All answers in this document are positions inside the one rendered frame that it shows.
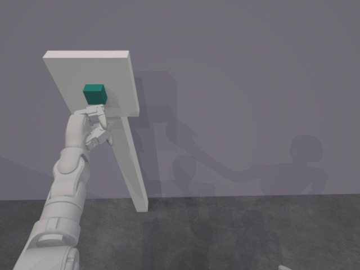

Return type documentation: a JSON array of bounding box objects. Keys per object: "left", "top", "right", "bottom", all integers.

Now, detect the left robot forearm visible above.
[{"left": 13, "top": 147, "right": 90, "bottom": 270}]

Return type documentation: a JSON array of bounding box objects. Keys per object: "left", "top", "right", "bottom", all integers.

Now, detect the robot left hand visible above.
[{"left": 65, "top": 104, "right": 114, "bottom": 155}]

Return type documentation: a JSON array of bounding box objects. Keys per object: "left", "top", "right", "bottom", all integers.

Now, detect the panel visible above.
[{"left": 43, "top": 51, "right": 149, "bottom": 212}]

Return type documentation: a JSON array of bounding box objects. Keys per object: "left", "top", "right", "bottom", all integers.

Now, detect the robot left upper arm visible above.
[{"left": 16, "top": 245, "right": 79, "bottom": 270}]

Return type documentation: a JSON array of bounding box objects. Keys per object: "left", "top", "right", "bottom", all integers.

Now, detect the button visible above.
[{"left": 83, "top": 84, "right": 107, "bottom": 105}]

